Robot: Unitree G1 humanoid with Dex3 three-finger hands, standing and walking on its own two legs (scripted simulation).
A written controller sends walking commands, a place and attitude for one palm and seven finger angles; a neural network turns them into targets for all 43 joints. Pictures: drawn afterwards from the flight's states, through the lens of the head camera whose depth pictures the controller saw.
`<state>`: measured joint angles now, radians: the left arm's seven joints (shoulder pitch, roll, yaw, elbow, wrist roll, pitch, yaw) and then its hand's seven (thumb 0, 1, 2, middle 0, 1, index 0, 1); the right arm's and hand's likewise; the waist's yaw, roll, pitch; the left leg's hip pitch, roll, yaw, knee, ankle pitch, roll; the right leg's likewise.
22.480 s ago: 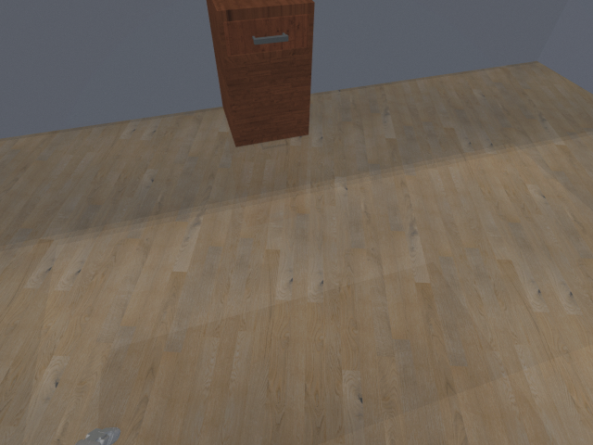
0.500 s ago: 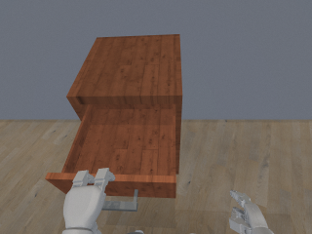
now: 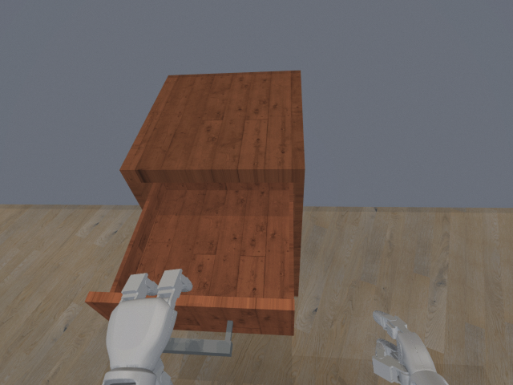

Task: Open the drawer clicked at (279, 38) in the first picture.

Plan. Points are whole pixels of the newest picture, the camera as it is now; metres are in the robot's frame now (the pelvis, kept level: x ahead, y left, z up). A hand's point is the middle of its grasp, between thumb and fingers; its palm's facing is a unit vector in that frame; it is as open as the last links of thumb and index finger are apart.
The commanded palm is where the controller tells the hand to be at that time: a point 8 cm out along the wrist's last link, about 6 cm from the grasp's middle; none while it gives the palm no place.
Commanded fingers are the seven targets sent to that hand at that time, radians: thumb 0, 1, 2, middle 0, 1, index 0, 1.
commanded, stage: lift the hand off the handle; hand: left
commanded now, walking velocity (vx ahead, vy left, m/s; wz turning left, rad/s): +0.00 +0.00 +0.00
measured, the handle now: (191, 335) +0.24 +0.17 -0.14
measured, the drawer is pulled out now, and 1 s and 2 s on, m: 0.30 0.30 0.30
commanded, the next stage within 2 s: draw the hand back to the body in 0.10 s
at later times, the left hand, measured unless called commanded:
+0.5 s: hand (138, 321) +0.20 +0.19 +0.04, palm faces +0.05 -0.15 -0.99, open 13.8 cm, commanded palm +0.17 +0.19 +0.10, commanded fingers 0.00 -0.50 0.30 -0.30 -1.20 -0.30 -1.20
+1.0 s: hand (103, 305) +0.19 +0.20 +0.13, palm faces +0.28 -0.88 -0.38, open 13.5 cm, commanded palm +0.15 +0.25 +0.17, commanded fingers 0.00 -0.12 0.47 -0.27 -0.95 -0.27 -0.95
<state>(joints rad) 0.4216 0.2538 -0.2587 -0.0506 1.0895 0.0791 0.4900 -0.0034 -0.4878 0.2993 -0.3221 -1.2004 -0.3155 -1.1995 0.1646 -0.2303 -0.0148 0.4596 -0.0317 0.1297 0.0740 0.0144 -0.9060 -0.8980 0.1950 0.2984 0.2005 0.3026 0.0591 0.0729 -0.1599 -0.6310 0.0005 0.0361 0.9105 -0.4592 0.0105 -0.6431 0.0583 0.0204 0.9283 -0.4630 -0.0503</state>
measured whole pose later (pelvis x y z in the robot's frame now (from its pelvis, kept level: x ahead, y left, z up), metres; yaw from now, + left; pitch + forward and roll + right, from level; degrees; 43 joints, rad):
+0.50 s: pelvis +0.01 +0.00 +0.01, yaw +0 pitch +8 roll +1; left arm 0.48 0.31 -0.18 -0.17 1.02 0.08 0.42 0.00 -0.49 0.30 -0.32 -1.20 -0.32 -1.20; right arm 0.16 -0.24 -0.01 0.49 -0.02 0.12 0.07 0.02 -0.91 -0.90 0.19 0.30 0.20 0.30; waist 0.07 0.08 -0.14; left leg -0.52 0.00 0.04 0.81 -0.43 0.01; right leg -0.54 0.06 0.03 0.84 -0.44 -0.05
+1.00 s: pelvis +0.02 +0.01 +0.04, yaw +3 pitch -1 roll +0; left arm 0.61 0.25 0.02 -0.42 0.05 -0.04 0.17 -0.01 -0.38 0.35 -0.31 -1.13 -0.30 -1.13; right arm 0.24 -0.21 0.04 0.51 0.02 -0.07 -0.09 0.01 -0.91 -0.90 0.19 0.30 0.20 0.30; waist 0.04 0.07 -0.02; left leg -0.24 -0.03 -0.02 0.61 -0.36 0.02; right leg -0.22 0.03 -0.02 0.60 -0.37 -0.03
